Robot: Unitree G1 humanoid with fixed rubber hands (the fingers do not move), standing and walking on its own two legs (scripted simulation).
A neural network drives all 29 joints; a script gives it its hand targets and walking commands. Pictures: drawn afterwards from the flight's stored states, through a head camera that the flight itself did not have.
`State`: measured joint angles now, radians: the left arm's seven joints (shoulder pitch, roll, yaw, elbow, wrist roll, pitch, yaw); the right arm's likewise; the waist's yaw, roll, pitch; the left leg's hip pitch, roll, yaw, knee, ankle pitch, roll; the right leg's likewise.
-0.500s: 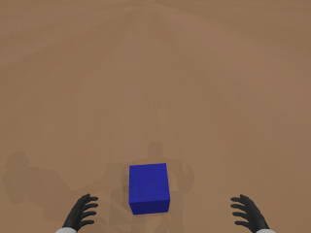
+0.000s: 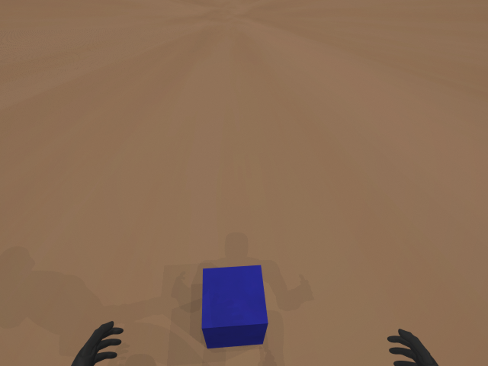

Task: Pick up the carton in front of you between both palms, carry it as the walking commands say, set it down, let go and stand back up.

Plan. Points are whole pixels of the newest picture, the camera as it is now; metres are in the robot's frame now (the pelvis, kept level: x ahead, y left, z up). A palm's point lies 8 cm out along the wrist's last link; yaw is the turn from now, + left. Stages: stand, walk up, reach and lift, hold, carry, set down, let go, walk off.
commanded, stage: stand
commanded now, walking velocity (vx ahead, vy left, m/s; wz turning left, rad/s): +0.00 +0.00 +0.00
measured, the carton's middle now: (233, 307) +0.44 +0.05 -0.64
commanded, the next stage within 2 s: none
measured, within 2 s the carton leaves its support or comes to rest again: neither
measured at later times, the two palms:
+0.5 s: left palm out of the picture +0.13 +0.30 -0.09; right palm out of the picture +0.13 -0.28 -0.08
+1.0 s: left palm out of the picture +0.09 +0.31 -0.10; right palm out of the picture +0.09 -0.29 -0.09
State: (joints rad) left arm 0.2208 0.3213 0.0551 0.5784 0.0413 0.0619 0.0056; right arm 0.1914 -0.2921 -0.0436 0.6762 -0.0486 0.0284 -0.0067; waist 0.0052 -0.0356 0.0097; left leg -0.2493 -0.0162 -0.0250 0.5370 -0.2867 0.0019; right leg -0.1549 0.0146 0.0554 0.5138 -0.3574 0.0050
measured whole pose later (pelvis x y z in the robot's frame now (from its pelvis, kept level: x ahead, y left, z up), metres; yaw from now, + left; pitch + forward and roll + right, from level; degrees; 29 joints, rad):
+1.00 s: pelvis -0.01 +0.01 +0.01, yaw -1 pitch -2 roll +0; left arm 0.17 0.37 0.01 0.93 0.03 0.00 0.02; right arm 0.12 -0.36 -0.02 0.99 -0.02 -0.01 -0.01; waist -0.01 -0.02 0.02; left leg -0.18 -0.02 -0.01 0.43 -0.22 0.02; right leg -0.08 0.01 0.07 0.39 -0.27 0.02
